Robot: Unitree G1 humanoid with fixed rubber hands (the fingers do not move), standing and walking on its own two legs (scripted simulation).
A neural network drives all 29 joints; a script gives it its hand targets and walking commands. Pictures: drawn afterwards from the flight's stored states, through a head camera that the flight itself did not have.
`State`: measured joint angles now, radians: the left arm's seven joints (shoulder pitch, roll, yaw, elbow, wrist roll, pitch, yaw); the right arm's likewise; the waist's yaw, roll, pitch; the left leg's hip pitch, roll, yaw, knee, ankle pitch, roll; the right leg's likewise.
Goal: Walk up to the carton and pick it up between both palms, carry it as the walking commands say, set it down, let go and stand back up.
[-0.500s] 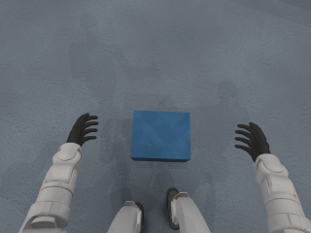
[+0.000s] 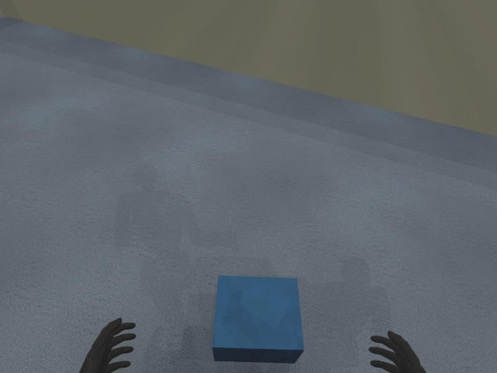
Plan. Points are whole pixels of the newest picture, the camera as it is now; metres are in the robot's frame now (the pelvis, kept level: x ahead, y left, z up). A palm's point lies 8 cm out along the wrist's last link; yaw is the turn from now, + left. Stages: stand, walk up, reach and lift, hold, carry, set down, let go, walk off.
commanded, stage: let go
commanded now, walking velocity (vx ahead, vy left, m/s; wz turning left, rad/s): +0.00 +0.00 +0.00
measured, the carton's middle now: (256, 319) +0.44 -0.06 -0.67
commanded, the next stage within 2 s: stand in 0.42 s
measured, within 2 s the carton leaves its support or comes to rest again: neither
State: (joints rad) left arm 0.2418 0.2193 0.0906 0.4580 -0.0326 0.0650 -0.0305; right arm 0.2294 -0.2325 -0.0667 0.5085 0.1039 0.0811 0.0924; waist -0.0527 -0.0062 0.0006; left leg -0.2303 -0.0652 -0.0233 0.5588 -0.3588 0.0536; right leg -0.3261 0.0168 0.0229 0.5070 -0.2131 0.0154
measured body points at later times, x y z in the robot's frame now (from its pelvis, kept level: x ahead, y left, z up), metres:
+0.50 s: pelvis +0.00 -0.04 +0.00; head -0.01 -0.03 +0.45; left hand +0.16 +0.21 -0.09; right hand +0.13 -0.30 -0.08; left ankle -0.04 +0.07 -0.73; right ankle +0.03 -0.13 -0.73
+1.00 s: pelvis +0.00 -0.03 +0.00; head -0.04 -0.03 +0.45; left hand +0.14 +0.23 -0.10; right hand +0.11 -0.31 -0.09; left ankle -0.04 +0.07 -0.73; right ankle +0.03 -0.13 -0.73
